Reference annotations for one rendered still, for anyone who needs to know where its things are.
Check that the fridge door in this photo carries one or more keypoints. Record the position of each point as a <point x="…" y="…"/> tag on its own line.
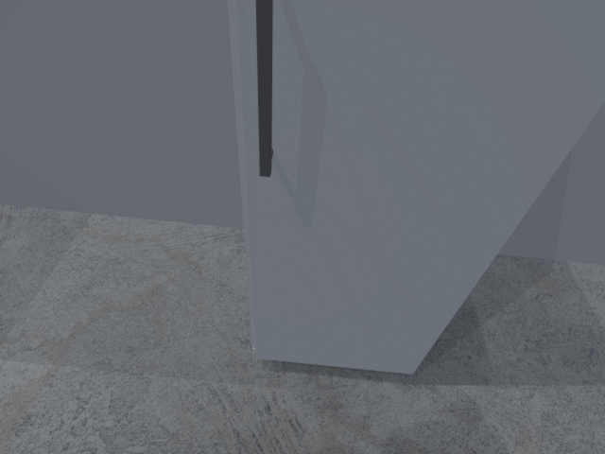
<point x="410" y="138"/>

